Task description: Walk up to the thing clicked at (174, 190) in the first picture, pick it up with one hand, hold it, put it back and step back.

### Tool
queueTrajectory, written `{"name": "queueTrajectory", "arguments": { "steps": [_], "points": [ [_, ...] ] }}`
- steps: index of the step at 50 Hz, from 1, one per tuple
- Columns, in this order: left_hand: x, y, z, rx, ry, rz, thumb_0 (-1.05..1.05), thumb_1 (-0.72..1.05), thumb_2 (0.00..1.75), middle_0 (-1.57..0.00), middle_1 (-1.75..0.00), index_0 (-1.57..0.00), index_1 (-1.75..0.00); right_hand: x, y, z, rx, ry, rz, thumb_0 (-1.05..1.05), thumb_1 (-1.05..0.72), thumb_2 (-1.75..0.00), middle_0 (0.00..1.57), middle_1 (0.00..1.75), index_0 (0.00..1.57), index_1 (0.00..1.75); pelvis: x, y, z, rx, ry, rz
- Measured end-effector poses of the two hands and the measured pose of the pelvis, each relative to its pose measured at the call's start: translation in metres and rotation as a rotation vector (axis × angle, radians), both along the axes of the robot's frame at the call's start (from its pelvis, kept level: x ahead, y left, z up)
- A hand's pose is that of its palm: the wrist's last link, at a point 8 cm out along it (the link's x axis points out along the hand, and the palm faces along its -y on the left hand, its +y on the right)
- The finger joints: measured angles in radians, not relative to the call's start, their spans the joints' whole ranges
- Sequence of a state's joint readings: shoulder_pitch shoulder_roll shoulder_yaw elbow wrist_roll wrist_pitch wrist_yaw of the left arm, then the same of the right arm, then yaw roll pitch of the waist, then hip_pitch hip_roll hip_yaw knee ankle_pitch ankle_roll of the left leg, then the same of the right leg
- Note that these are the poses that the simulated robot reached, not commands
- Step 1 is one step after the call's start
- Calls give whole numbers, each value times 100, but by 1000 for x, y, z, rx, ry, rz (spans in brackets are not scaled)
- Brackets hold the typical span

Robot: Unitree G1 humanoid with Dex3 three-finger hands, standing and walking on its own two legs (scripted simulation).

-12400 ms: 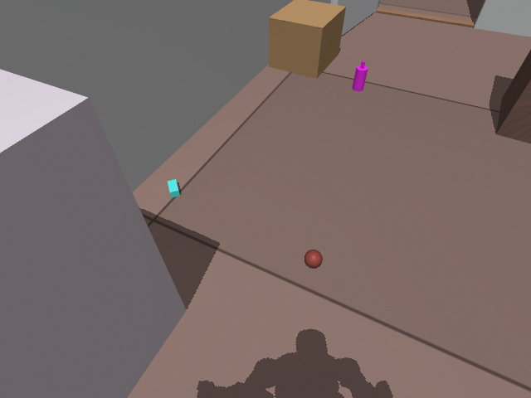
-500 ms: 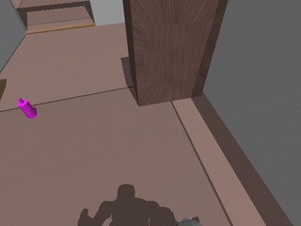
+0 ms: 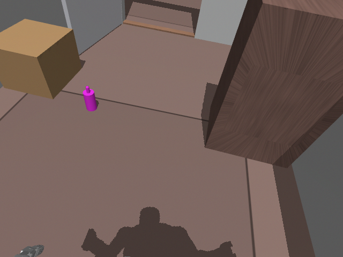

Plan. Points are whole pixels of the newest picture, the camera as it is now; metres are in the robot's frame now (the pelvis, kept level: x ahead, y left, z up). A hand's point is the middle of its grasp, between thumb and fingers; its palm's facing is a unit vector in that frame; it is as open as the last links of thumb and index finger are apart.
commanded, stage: walk up
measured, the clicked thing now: out of the picture -0.03 +1.37 -0.72
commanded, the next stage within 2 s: none
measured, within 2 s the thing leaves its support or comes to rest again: neither
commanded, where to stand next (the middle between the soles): +0.19 -0.09 m, yaw +91 degrees
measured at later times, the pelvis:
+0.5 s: pelvis +0.15 -0.16 +0.01, yaw +29 degrees
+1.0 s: pelvis +0.15 -0.17 +0.00, yaw +55 degrees
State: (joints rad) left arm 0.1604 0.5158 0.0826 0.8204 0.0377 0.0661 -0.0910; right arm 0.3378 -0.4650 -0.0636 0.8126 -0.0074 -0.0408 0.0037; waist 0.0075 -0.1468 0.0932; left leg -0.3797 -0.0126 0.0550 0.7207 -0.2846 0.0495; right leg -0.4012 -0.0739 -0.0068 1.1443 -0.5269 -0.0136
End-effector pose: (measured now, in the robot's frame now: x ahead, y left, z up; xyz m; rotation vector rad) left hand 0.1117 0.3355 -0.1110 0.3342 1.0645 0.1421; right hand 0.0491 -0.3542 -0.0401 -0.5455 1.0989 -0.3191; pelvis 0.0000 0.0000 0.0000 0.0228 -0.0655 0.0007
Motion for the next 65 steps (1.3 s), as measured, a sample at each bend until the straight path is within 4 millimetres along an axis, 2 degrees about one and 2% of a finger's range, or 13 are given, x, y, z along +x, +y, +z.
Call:
{"name": "queueTrajectory", "arguments": {
  "steps": [5,9,13,18,24,28,31,37,43,48,54,61,65],
  "points": [
    [4,-24,8,-48,29,55,1,91,90,-20,-30,-20,-30,27,-6,4,18,108,54,0,-90,-89,20,30,20,30,35,-23,16,-20,7,92],
    [4,-40,11,-37,54,158,1,91,90,-20,-30,-20,-30,66,-22,1,23,163,117,0,-90,-89,21,30,21,30,68,-49,18,-23,20,166],
    [8,-65,12,4,51,266,1,91,90,-20,-30,-20,-30,126,-50,-15,24,189,209,1,-89,-89,21,30,21,30,97,-83,10,-22,38,247],
    [14,-114,15,59,18,355,1,91,90,-20,-30,-20,-30,229,-81,-50,28,137,328,1,-90,-89,21,30,21,30,123,-124,-7,-16,38,352],
    [5,-168,34,36,1,456,1,90,90,-20,-30,-21,-30,330,-62,-48,109,59,507,1,-90,-89,20,30,20,30,143,-153,9,11,43,479],
    [-13,-186,40,50,-24,552,1,90,90,-21,-30,-21,-30,372,-41,-41,146,62,631,0,-90,-90,20,30,20,30,156,-169,14,5,44,559],
    [-37,-196,41,66,-23,632,1,90,90,-21,-30,-21,-30,395,-22,-37,158,71,715,0,-90,-90,20,30,20,30,161,-177,15,-3,40,619],
    [-102,-215,32,78,27,781,1,90,90,-21,-30,-21,-30,422,20,-32,162,69,854,0,-90,-90,20,30,20,30,160,-181,10,-21,35,734],
    [-167,-229,14,63,96,904,1,90,90,-20,-30,-21,-30,425,59,-29,155,17,960,0,-90,-90,20,30,20,30,149,-173,-2,-13,37,818],
    [-188,-244,21,66,98,971,1,91,90,-20,-30,-20,-30,421,72,-29,155,33,1003,0,-90,-89,20,30,20,30,147,-173,4,-36,36,930],
    [-202,-272,32,115,78,1037,1,91,90,-20,-30,-20,-30,428,91,-44,182,63,1080,1,-90,-89,20,30,20,30,150,-180,1,-59,29,1027],
    [-235,-315,48,125,90,1165,1,90,90,-20,-30,-21,-30,427,132,-43,189,126,1207,1,-90,-89,20,30,20,30,146,-180,14,-36,26,1155],
    [-264,-332,46,98,117,1228,1,90,90,-21,-30,-21,-30,425,158,-39,177,139,1270,1,-90,-89,20,30,20,30,138,-174,14,-32,29,1218]
  ]
}}
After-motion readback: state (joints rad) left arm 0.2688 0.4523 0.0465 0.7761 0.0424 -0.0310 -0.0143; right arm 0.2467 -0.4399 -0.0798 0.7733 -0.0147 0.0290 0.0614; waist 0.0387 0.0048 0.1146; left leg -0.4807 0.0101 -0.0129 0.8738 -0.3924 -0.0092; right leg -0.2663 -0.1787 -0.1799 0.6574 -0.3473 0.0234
